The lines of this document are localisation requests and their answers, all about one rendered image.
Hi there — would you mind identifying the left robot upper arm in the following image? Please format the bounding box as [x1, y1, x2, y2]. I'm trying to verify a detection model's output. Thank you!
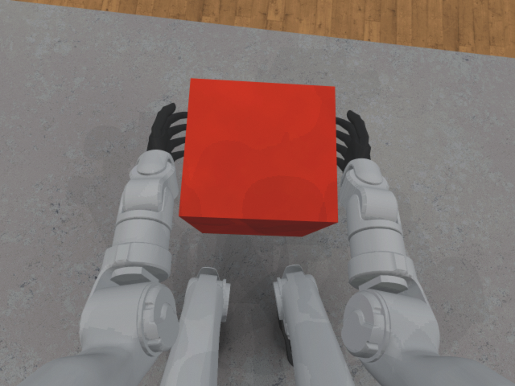
[17, 281, 179, 386]

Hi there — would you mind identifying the right robot forearm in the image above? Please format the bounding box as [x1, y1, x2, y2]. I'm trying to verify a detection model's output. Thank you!
[338, 158, 440, 342]

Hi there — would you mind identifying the right robot thigh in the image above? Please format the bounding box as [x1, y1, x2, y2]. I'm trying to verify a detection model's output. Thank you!
[273, 271, 355, 386]

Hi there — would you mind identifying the left robot hand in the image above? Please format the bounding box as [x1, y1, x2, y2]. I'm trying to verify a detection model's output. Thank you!
[147, 103, 187, 162]

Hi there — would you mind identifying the robot right foot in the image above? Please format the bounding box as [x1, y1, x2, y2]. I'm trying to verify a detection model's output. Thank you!
[277, 310, 294, 366]

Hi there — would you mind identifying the right robot hand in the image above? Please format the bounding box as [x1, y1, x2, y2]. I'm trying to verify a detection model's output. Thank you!
[336, 110, 371, 173]

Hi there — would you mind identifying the carton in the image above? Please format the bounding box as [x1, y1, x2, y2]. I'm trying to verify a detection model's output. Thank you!
[179, 78, 338, 236]

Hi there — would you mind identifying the left robot forearm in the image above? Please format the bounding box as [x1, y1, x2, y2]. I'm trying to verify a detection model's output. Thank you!
[80, 150, 179, 346]

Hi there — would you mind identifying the right robot upper arm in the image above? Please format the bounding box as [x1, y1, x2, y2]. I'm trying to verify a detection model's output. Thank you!
[341, 289, 515, 386]

